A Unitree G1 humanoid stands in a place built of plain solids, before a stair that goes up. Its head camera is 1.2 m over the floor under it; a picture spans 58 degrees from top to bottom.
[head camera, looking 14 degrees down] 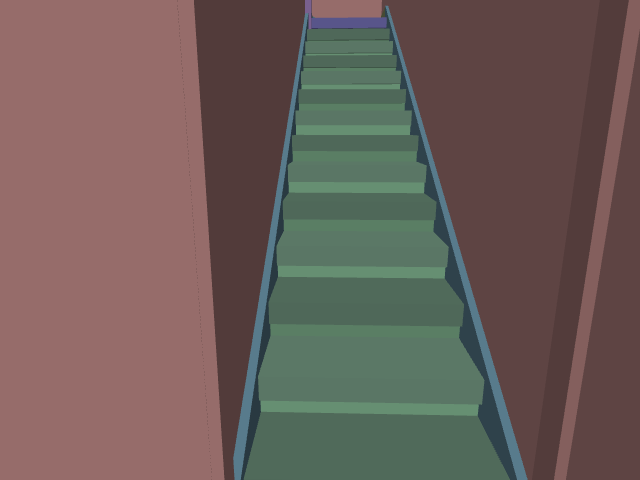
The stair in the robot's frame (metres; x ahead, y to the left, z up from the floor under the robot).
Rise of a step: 0.17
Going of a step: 0.30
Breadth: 0.82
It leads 2 degrees to the right of straight ahead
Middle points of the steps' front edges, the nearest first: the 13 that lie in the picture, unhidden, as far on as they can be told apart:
1.40 -0.18 0.33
1.70 -0.19 0.50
2.00 -0.20 0.67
2.29 -0.21 0.84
2.59 -0.22 1.01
2.89 -0.23 1.18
3.18 -0.24 1.35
3.48 -0.24 1.52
3.78 -0.25 1.69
4.08 -0.26 1.85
4.37 -0.27 2.02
4.67 -0.28 2.19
4.97 -0.30 2.36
